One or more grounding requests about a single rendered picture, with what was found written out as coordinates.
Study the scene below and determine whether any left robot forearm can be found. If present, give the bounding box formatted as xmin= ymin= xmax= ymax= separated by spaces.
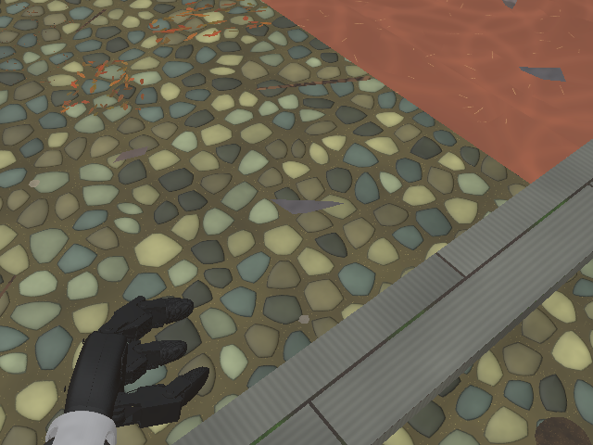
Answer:
xmin=44 ymin=411 xmax=117 ymax=445

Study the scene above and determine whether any left robot hand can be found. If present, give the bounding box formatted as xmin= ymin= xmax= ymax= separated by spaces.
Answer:
xmin=64 ymin=296 xmax=209 ymax=428

